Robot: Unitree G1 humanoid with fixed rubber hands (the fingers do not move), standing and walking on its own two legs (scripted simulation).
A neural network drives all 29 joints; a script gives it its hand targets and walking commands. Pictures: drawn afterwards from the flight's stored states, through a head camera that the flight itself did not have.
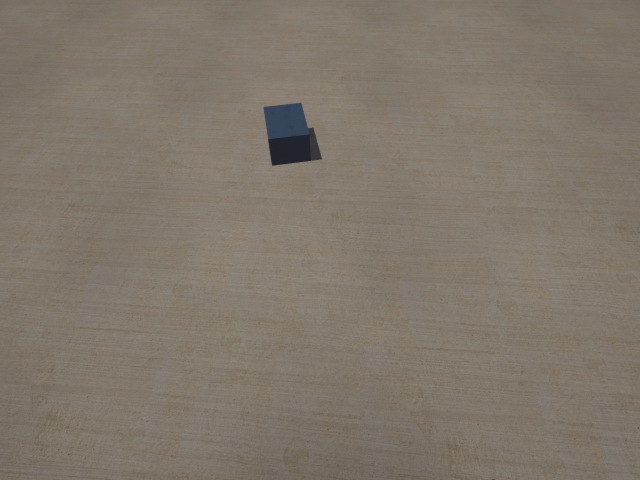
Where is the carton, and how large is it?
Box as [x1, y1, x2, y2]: [264, 103, 310, 165]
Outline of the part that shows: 301,103 264,107 272,165 310,160 309,134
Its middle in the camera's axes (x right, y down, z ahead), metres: -0.17 -0.54 +1.93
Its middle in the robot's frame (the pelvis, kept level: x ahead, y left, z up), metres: +1.72 +0.22 -0.68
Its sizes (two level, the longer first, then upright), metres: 0.277 0.195 0.156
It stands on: the floor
